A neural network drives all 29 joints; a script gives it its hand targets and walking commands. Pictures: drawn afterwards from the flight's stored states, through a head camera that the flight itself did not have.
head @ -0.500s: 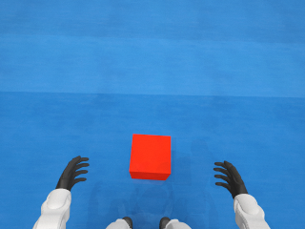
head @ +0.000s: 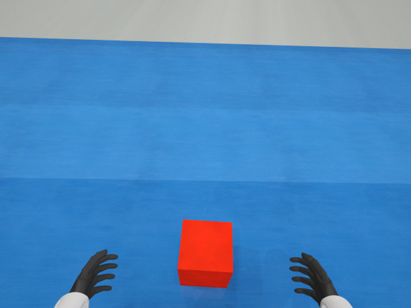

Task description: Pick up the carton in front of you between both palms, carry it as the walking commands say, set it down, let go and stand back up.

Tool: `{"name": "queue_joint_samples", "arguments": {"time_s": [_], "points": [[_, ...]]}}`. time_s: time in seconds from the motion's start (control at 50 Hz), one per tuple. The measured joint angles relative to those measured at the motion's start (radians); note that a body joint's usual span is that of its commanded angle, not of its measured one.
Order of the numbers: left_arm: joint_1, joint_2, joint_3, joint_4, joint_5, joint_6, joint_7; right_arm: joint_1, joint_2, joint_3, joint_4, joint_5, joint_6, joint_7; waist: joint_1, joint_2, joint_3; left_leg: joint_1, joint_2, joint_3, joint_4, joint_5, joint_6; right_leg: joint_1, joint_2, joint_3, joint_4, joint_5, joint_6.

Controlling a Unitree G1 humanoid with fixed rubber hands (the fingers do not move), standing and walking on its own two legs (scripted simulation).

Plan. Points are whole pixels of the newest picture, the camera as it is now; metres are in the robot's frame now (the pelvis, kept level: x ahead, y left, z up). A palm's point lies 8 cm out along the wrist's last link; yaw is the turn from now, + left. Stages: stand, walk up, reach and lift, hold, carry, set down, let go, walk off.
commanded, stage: let go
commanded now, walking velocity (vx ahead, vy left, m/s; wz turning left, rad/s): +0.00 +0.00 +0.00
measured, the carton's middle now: (205, 254) +0.43 -0.02 -0.65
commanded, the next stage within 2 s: stand in 0.08 s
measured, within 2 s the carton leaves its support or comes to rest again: neither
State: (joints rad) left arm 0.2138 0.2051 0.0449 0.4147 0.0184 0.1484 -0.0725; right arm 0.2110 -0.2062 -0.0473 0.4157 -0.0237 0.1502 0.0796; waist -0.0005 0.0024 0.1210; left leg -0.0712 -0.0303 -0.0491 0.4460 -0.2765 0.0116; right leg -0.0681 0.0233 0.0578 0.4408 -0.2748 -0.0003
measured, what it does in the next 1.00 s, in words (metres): stands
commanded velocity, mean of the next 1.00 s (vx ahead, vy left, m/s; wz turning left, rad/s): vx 0.00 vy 0.00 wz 0.00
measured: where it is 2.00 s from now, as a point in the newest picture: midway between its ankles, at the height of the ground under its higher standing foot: outside the picture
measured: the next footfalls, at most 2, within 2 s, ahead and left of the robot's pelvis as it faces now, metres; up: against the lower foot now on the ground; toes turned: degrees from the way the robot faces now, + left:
none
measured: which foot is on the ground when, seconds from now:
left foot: down 0.00-1.00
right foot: down 0.00-1.00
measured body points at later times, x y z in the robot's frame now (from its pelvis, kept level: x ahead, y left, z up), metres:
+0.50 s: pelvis +0.02 +0.00 +0.00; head +0.02 +0.00 +0.45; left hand +0.15 +0.29 -0.10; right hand +0.16 -0.29 -0.10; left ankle -0.02 +0.11 -0.74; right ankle -0.02 -0.12 -0.74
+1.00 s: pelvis +0.01 +0.00 +0.00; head +0.00 +0.00 +0.45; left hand +0.12 +0.30 -0.11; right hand +0.13 -0.30 -0.10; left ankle -0.02 +0.11 -0.74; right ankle -0.02 -0.12 -0.74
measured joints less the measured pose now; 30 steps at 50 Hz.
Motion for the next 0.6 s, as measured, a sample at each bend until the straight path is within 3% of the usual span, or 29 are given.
{"name": "queue_joint_samples", "arguments": {"time_s": [0.08,0.2,0.36,0.6], "points": [[0.002,-0.001,0.002,0.004,-0.002,-0.005,0.004,0.004,-0.001,0.004,-0.011,-0.002,0.016,-0.007,-0.001,-0.001,0.006,0.005,0.002,0.001,0.003,-0.002,-0.002,0.004,0.002,-0.001,0.003,-0.002,-0.002],[-0.009,0.065,-0.001,0.162,0.023,-0.08,0.073,-0.018,-0.067,0.006,0.151,-0.014,-0.072,-0.079,0.0,0.001,-0.08,-0.102,0.009,-0.002,0.065,-0.029,-0.006,-0.094,0.009,-0.009,0.05,-0.021,-0.002],[-0.007,0.126,0.006,0.274,0.022,-0.12,0.087,-0.024,-0.127,0.0,0.272,-0.016,-0.124,-0.093,0.002,0.002,-0.107,-0.121,0.009,-0.002,0.067,-0.037,-0.006,-0.112,0.008,-0.012,0.05,-0.029,-0.003],[-0.031,0.132,-0.012,0.364,0.017,-0.14,0.095,-0.04,-0.134,0.017,0.361,-0.013,-0.145,-0.102,0.0,0.002,-0.108,-0.09,0.008,-0.003,0.035,-0.029,-0.005,-0.082,0.003,-0.016,0.021,-0.024,-0.003]]}}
